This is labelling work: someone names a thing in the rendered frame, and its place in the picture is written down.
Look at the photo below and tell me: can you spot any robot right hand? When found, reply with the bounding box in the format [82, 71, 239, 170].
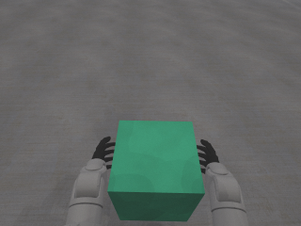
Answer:
[197, 139, 219, 174]

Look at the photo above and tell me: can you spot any right robot forearm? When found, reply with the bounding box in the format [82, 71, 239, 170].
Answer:
[205, 162, 249, 226]

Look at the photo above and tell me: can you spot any robot left hand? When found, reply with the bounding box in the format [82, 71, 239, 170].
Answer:
[91, 137, 116, 170]

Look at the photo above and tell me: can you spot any carton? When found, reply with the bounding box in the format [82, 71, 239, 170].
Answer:
[107, 120, 205, 222]

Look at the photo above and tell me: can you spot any left robot forearm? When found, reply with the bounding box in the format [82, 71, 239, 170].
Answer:
[64, 158, 107, 226]

